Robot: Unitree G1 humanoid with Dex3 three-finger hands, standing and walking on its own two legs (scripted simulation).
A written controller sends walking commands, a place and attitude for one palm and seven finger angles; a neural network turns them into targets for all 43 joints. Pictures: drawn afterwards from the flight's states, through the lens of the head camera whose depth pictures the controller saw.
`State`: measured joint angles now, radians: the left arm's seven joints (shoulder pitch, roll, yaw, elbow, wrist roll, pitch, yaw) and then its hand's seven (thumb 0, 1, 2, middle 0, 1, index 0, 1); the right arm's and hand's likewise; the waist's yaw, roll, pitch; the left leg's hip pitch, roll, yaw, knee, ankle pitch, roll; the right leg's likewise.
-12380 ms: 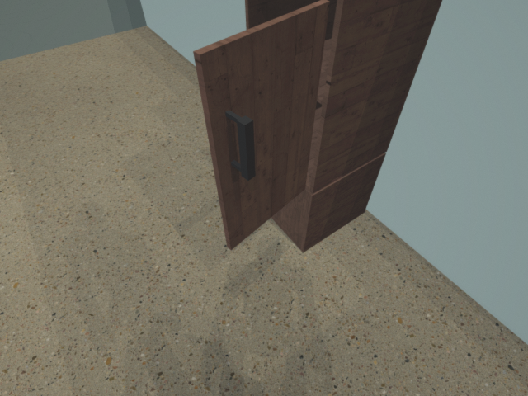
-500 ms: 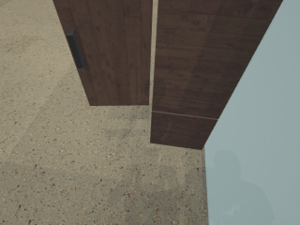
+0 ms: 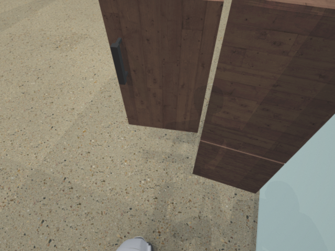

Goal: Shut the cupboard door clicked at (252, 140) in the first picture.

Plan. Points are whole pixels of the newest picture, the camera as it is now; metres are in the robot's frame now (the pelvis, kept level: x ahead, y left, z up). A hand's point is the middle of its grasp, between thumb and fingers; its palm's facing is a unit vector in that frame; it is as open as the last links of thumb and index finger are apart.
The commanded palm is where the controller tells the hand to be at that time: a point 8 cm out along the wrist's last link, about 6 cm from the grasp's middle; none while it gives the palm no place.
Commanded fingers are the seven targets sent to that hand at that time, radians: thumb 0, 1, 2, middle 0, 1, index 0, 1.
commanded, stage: take the last steps up to it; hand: left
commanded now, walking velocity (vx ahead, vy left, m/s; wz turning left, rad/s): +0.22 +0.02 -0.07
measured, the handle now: (121, 61) +0.67 +0.23 +0.06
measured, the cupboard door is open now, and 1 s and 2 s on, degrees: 100 100 100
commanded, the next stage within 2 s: come to a stop and stand still in 0.28 s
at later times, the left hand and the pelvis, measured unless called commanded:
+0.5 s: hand (112, 221) +0.20 +0.18 -0.15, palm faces -0.03 -0.96 -0.27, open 7.3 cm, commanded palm none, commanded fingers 0.00 0.90 0.90 -0.20 -0.30 -0.20 -0.30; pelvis +0.13 +0.00 +0.00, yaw -3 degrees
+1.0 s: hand (97, 227) +0.19 +0.23 -0.18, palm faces +0.01 -0.98 -0.18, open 7.4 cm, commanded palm none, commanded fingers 0.00 0.90 0.90 -0.20 -0.30 -0.20 -0.30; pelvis +0.15 +0.04 +0.01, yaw -4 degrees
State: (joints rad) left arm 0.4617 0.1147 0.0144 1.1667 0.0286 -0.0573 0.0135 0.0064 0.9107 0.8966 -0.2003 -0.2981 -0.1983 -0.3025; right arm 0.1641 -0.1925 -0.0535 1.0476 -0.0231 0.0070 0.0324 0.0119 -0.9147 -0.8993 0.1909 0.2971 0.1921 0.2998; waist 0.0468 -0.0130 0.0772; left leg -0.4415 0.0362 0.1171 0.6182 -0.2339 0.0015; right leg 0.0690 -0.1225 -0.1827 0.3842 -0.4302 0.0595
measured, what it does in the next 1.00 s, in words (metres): walks ahead: left foot, then right foot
